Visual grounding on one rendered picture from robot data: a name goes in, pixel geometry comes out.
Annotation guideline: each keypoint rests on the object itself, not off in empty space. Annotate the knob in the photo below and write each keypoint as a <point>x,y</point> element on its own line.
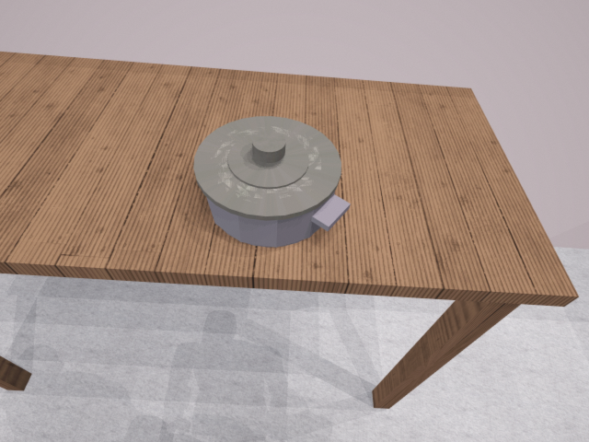
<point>268,146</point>

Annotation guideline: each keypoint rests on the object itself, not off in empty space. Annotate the lid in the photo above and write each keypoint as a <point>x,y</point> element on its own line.
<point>234,180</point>

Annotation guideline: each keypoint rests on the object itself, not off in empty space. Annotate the pot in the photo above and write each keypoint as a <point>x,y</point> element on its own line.
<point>279,233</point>

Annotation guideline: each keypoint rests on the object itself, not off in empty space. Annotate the table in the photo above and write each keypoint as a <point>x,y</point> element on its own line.
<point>97,182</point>

